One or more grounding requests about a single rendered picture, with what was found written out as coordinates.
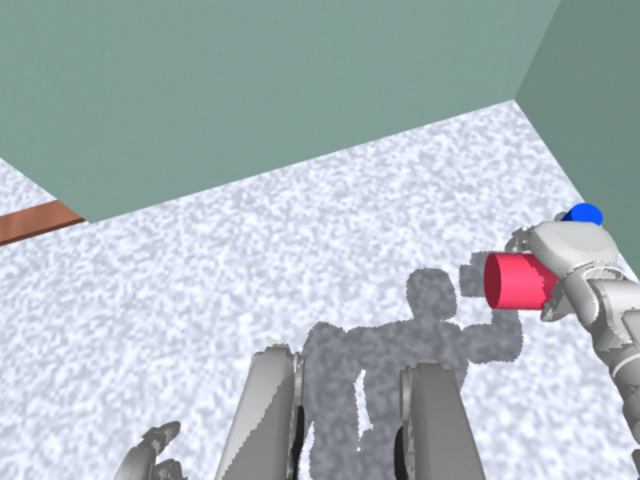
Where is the right robot arm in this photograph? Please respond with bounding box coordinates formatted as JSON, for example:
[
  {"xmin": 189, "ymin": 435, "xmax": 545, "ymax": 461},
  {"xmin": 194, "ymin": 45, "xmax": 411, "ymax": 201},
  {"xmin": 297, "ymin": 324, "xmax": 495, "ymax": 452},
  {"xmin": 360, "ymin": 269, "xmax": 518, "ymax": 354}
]
[{"xmin": 563, "ymin": 262, "xmax": 640, "ymax": 480}]

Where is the left robot foot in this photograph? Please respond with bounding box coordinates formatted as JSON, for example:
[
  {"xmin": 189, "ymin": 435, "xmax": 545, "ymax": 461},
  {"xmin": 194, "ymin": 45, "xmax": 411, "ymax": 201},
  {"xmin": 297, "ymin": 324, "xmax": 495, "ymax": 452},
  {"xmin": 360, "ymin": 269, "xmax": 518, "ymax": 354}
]
[{"xmin": 287, "ymin": 406, "xmax": 305, "ymax": 480}]

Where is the left robot hand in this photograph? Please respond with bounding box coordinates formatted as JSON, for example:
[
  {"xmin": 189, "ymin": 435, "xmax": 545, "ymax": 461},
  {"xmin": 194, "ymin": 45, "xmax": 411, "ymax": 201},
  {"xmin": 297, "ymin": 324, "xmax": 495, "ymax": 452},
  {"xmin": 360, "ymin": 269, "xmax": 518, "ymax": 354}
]
[{"xmin": 114, "ymin": 421, "xmax": 188, "ymax": 480}]

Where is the right robot hand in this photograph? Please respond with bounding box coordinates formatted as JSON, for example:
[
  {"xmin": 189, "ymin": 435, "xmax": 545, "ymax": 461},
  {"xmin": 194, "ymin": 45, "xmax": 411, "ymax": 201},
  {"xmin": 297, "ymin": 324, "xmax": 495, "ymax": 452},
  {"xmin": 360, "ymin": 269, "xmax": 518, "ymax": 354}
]
[{"xmin": 504, "ymin": 221, "xmax": 618, "ymax": 322}]

